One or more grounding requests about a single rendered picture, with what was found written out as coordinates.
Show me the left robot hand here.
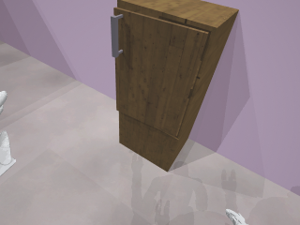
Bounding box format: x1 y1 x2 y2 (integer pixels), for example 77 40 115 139
0 91 16 176

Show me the right robot hand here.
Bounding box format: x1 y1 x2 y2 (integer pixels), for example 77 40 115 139
225 209 248 225

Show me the cupboard door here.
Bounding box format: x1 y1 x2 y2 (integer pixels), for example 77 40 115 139
113 7 209 137

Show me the handle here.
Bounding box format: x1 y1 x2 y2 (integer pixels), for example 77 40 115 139
111 14 124 58

